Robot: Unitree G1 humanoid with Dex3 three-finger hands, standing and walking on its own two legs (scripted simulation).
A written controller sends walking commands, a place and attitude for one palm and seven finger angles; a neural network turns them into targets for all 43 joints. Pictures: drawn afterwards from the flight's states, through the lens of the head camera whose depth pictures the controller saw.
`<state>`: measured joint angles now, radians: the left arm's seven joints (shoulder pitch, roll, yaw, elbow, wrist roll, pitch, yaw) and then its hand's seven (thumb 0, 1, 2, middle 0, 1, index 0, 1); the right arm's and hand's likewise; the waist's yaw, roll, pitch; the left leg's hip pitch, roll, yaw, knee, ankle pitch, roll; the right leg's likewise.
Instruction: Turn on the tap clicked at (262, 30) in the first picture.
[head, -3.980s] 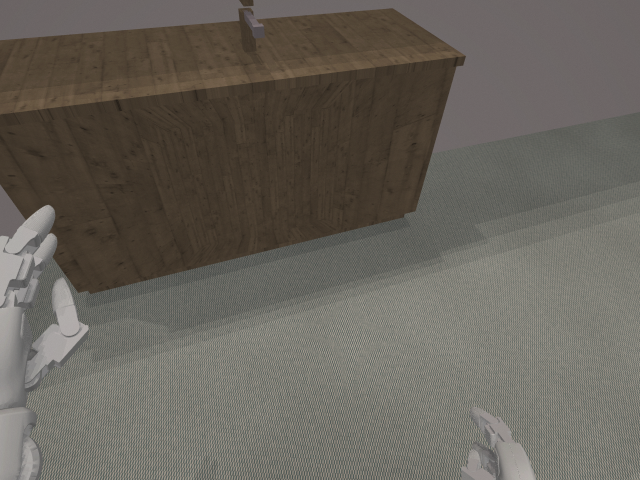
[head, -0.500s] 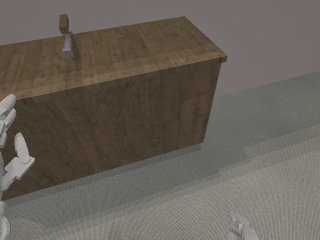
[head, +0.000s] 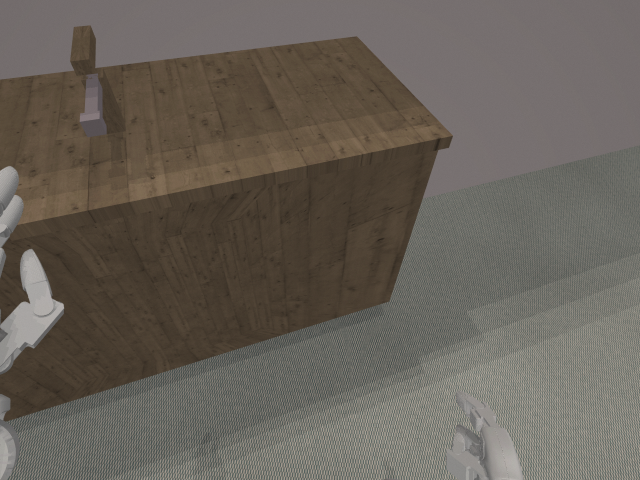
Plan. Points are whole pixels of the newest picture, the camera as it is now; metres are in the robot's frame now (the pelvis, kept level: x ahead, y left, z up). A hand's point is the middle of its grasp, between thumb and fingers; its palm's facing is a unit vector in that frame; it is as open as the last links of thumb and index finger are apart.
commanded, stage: take the last steps up to it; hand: left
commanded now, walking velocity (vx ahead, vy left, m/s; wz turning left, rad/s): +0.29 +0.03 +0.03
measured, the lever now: (93, 124) +0.58 +0.39 +0.11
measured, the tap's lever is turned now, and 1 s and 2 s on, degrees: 0 0 0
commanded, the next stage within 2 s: come to a stop and stand still in 0.68 s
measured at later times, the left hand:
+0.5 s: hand (99, 225) +0.32 +0.25 +0.18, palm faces +0.44 -0.81 -0.40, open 7.4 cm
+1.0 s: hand (133, 200) +0.36 +0.23 +0.17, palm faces +0.42 -0.81 -0.41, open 7.4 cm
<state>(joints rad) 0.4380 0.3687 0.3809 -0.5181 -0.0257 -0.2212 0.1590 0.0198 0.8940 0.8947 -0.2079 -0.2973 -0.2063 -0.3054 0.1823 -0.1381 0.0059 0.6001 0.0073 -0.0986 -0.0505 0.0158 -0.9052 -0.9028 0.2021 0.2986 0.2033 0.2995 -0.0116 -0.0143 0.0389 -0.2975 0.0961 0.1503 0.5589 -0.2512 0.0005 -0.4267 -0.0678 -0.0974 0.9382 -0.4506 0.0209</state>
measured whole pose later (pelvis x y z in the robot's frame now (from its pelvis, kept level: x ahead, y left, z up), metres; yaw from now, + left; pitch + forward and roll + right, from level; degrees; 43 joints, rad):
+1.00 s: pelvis +0.16 -0.01 +0.00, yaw +2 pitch -2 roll -1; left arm 0.49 0.35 0.34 -0.56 -0.02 -0.21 0.16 0.02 0.89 0.89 -0.21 -0.30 -0.21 -0.31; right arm 0.19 -0.24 -0.02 0.60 0.00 -0.05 -0.07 0.02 -0.90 -0.90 0.20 0.30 0.21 0.30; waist 0.00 0.01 0.08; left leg -0.29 0.05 0.09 0.55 -0.22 0.00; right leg -0.24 -0.06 -0.15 0.58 -0.30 0.00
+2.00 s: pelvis +0.15 +0.01 +0.01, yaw -2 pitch -1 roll -1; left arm 0.39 0.35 0.34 -0.42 -0.02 -0.22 0.10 0.02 0.89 0.89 -0.21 -0.30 -0.21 -0.31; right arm 0.21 -0.17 0.05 0.59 -0.01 -0.16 -0.02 0.02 -0.90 -0.90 0.21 0.30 0.21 0.30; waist 0.05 -0.03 0.05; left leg -0.25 -0.02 0.01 0.42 -0.15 0.04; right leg -0.16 0.00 -0.01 0.35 -0.19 0.02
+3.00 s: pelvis +0.17 +0.01 +0.01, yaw -1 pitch +0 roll -2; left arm 0.44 0.35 0.32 -0.42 -0.06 -0.18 0.11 0.02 0.89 0.89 -0.21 -0.30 -0.21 -0.31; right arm 0.21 -0.20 0.02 0.58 0.00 -0.07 -0.05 0.02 -0.90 -0.90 0.21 0.30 0.21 0.30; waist 0.03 0.01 0.02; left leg -0.24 -0.02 0.00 0.40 -0.17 0.04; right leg -0.12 0.00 -0.03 0.31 -0.19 0.02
